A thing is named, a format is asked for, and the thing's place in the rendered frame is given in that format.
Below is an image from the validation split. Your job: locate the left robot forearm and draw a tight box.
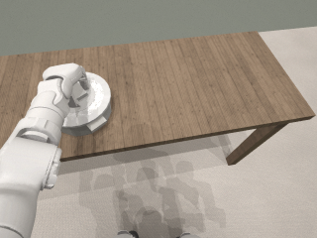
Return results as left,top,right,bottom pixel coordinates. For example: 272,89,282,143
0,73,73,165

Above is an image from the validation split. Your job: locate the left robot hand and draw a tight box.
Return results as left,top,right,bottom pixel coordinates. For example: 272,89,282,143
43,62,89,108

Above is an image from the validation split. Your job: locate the pot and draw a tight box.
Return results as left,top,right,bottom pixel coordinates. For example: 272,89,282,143
60,102,112,137

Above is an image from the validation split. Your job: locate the lid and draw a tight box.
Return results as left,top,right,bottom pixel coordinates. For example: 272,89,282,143
62,72,111,128

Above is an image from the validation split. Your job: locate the left robot shin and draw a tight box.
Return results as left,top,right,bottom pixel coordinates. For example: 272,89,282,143
117,230,131,235

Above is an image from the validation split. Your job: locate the knob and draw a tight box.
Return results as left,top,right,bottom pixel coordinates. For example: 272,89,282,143
72,82,88,101

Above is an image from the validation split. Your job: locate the table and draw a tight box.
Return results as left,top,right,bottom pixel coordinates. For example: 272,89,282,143
0,31,316,166

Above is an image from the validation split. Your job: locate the robot left upper arm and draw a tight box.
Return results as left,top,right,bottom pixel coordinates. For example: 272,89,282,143
0,137,62,238

